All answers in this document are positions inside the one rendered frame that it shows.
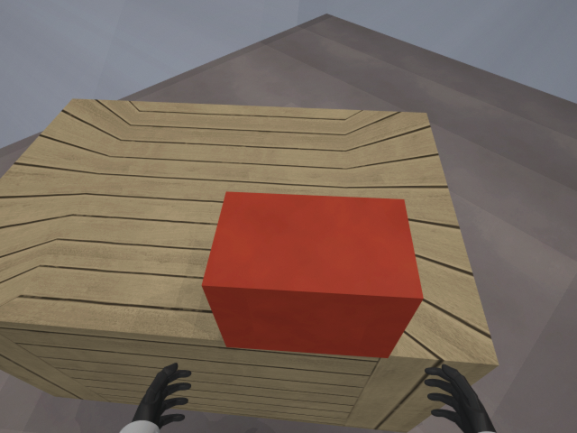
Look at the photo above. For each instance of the robot right hand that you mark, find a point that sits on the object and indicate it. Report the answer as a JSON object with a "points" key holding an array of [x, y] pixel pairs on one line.
{"points": [[470, 415]]}

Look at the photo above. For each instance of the carton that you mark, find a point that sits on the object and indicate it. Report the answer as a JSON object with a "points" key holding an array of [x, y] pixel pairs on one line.
{"points": [[312, 274]]}

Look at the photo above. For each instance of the pedestal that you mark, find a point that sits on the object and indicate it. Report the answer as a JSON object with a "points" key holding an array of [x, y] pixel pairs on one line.
{"points": [[107, 221]]}

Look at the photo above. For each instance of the robot left hand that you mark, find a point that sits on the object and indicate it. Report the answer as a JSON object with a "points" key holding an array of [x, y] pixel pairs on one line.
{"points": [[153, 403]]}

